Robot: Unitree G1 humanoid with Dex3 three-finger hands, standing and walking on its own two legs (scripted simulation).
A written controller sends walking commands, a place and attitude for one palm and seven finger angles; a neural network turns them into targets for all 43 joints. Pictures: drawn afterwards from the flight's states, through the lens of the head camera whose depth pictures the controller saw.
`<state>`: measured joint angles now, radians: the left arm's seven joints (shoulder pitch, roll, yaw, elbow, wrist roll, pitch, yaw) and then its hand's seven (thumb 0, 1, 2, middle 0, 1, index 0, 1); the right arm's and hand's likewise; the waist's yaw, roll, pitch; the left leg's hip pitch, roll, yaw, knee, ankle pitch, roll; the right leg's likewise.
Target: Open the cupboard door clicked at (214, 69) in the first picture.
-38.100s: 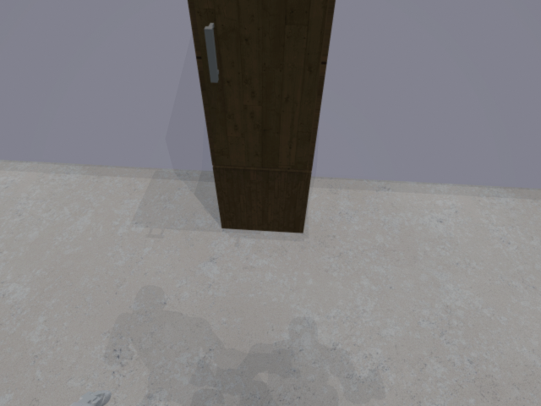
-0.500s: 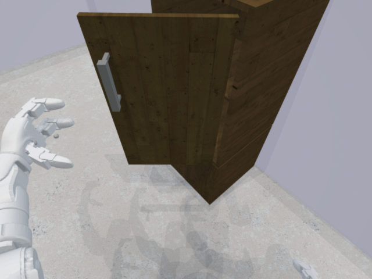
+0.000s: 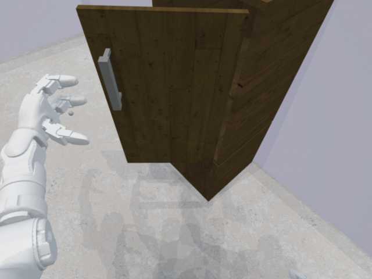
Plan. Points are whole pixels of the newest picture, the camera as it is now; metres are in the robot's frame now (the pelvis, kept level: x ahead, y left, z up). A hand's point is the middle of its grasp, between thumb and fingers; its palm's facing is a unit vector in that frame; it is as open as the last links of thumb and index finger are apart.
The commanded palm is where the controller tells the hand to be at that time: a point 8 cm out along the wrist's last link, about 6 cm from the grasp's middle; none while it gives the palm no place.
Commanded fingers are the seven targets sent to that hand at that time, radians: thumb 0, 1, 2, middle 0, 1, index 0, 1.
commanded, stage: move the hooked fingers beside the handle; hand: left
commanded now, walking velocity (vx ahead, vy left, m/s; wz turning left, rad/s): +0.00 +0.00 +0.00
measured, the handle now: (112, 80) +0.55 +0.19 +0.11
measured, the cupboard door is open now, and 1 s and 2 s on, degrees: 49 49 49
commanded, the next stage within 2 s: slide the fingers in behind the handle in 1.48 s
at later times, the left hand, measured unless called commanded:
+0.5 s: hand (83, 93) +0.49 +0.24 +0.12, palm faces +0.01 -1.00 +0.00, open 14.0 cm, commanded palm +0.47 +0.29 +0.11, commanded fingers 0.00 -0.50 0.30 -0.30 -1.20 -0.30 -1.20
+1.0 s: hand (81, 94) +0.50 +0.25 +0.11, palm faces +0.03 -1.00 +0.00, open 14.0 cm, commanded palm +0.47 +0.29 +0.11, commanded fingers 0.00 -0.50 0.30 -0.30 -1.20 -0.30 -1.20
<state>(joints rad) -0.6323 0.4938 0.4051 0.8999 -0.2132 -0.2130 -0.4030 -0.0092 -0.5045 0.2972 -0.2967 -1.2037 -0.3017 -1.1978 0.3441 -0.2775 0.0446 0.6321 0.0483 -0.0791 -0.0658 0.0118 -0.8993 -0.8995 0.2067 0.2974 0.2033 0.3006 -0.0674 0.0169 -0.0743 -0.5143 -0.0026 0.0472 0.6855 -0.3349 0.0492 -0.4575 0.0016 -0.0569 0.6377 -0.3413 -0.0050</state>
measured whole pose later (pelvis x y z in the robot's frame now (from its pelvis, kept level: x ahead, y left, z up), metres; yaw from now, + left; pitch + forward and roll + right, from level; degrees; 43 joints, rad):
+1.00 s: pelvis +0.01 -0.01 -0.01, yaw -1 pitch +16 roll -3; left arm -0.86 0.66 0.49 1.17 -0.13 -0.27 -0.41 -0.01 -0.50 0.30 -0.30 -1.20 -0.30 -1.20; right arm 0.41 -0.28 0.04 0.61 0.03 0.08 -0.04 0.01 -0.90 -0.90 0.21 0.30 0.20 0.30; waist -0.14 0.01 -0.09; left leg -0.68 0.03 0.04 0.78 -0.39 0.04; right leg -0.61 0.04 -0.05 0.69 -0.37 -0.02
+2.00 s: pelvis +0.00 +0.00 -0.01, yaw -1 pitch +16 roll -3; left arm -0.89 0.57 0.42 1.15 -0.13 -0.28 -0.32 -0.01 -0.50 0.30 -0.30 -1.20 -0.30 -1.20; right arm 0.44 -0.28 0.04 0.63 0.02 0.06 -0.03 0.01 -0.90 -0.90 0.21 0.30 0.20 0.30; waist -0.15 0.03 -0.09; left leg -0.70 0.03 0.04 0.81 -0.39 0.04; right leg -0.64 0.03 -0.06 0.73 -0.37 -0.01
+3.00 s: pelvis +0.00 -0.01 -0.01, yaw -1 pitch +15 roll -2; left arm -0.91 0.48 0.38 1.17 -0.11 -0.31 -0.20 -0.01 -0.50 0.30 -0.29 -1.20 -0.30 -1.20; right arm 0.41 -0.27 0.03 0.64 0.02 0.03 -0.02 0.01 -0.90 -0.90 0.21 0.30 0.20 0.30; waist -0.15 0.03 -0.08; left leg -0.69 0.03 0.04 0.80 -0.38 0.03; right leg -0.63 0.03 -0.06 0.75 -0.38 -0.02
